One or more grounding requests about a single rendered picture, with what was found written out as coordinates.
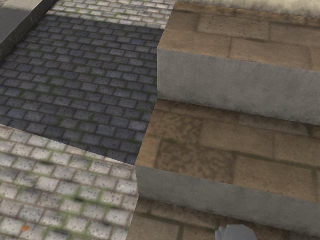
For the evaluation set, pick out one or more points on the right robot thigh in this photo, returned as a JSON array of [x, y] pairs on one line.
[[235, 232]]

